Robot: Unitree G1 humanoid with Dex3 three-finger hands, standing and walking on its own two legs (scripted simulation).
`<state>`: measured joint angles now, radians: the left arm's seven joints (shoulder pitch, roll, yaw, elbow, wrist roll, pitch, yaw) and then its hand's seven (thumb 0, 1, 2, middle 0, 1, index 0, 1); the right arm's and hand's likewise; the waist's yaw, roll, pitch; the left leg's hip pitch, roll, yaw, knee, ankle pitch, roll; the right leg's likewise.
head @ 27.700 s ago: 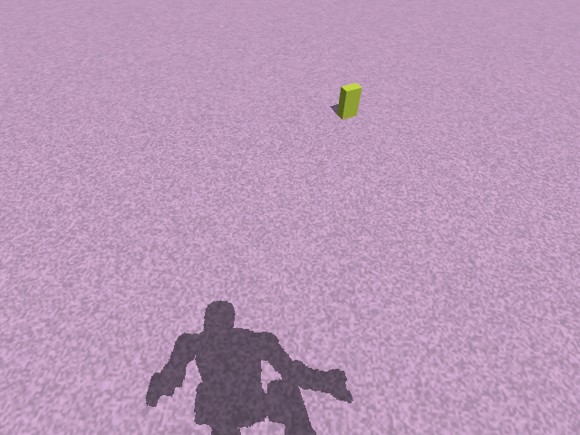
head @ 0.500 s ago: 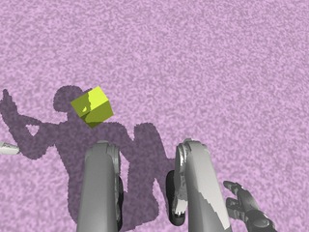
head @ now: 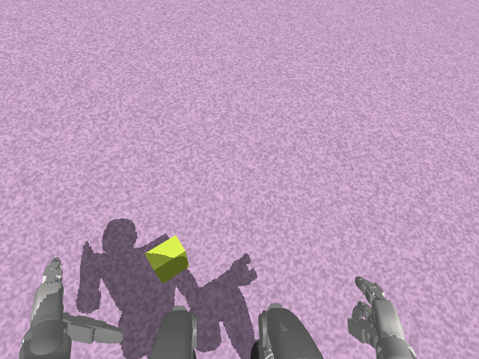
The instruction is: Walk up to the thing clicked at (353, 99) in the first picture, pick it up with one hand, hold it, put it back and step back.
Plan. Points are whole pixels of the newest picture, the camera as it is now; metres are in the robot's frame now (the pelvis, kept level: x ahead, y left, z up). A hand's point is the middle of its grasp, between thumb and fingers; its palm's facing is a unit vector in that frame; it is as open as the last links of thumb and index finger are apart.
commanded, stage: home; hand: left
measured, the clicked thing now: (168, 260) +0.43 +0.18 -0.55
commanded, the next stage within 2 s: none
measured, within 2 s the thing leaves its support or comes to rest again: neither
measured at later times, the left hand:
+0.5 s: hand (99, 322) +0.19 +0.19 +0.01, palm faces +0.13 -0.94 -0.30, open 17.4 cm
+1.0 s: hand (105, 324) +0.19 +0.18 +0.01, palm faces +0.12 -0.95 -0.29, open 17.6 cm
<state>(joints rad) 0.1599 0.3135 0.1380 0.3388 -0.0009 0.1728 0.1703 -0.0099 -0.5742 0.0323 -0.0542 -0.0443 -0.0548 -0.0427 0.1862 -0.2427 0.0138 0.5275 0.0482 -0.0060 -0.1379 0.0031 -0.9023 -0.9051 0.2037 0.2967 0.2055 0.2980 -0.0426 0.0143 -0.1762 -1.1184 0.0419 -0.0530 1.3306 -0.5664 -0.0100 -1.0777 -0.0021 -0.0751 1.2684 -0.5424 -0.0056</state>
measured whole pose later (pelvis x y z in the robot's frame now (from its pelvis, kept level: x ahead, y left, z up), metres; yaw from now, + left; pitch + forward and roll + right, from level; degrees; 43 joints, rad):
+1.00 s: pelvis +0.02 -0.01 +0.07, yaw +1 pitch +7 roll -2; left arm 0.47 0.20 -0.01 0.02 -0.01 0.26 0.14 -0.01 -0.58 0.03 -0.05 -0.05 -0.05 -0.04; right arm 0.29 -0.21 0.03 0.51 0.02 -0.12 -0.17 0.01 -0.90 -0.90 0.20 0.30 0.21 0.30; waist -0.02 0.04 -0.10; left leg -0.61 0.04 -0.03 0.94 -0.45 -0.02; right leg -0.58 0.00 -0.06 0.89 -0.44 -0.01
